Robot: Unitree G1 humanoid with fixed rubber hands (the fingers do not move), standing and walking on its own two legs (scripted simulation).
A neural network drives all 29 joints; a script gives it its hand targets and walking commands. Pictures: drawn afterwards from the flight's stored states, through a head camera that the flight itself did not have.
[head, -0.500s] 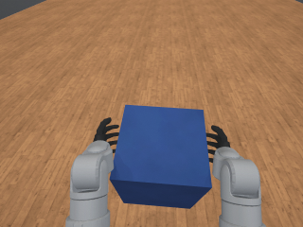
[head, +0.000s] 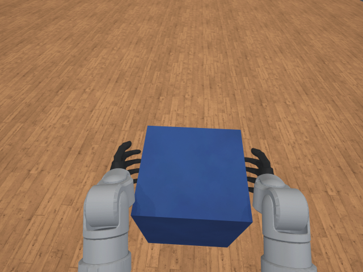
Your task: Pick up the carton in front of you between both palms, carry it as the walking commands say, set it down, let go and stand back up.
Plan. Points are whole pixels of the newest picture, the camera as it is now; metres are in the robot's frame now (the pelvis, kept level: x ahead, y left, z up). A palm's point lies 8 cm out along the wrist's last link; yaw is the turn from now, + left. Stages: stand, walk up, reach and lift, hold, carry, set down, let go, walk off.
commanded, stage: carry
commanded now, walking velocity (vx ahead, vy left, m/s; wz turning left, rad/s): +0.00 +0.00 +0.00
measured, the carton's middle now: (190, 191) +0.31 +0.00 +0.00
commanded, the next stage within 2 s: hold in 1.96 s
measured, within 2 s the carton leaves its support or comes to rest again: neither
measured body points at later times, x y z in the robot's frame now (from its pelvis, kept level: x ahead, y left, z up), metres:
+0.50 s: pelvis +0.02 -0.01 -0.01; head +0.00 -0.01 +0.44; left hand +0.30 +0.13 +0.09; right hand +0.29 -0.16 +0.08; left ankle +0.06 +0.10 -0.73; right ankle -0.09 -0.11 -0.73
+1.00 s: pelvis -0.03 -0.01 +0.00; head -0.07 -0.01 +0.44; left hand +0.26 +0.12 +0.07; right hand +0.24 -0.17 +0.06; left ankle +0.06 +0.10 -0.74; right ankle -0.10 -0.11 -0.74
